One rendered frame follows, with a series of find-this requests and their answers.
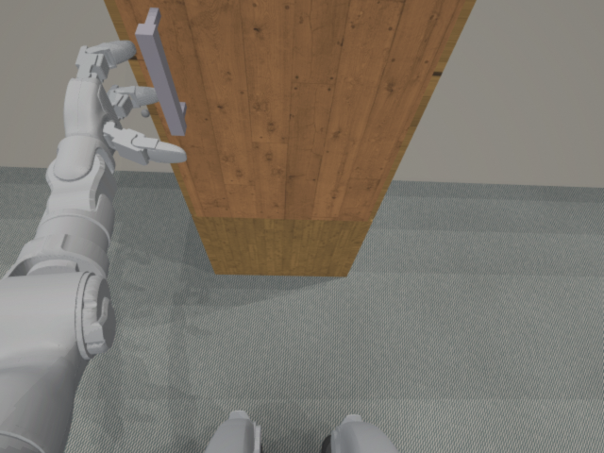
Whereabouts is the handle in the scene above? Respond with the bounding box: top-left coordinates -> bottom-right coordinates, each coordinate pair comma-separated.
135,8 -> 187,136

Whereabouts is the cupboard door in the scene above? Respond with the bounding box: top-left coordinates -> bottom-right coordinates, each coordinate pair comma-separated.
115,0 -> 465,222

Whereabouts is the robot left hand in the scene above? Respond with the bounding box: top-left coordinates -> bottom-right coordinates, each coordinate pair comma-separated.
63,41 -> 187,166

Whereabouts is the robot left forearm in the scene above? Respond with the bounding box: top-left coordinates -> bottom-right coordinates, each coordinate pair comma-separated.
0,135 -> 117,282

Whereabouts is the robot shin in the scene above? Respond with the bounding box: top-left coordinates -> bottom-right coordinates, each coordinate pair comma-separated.
228,411 -> 251,420
340,414 -> 362,426

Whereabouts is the robot left shin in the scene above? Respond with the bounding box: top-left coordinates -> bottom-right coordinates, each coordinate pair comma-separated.
228,411 -> 251,420

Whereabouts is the robot right shin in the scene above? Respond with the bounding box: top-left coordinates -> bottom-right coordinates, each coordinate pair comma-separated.
340,414 -> 362,426

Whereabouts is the left robot upper arm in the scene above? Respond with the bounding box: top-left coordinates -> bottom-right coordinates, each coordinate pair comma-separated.
0,271 -> 116,453

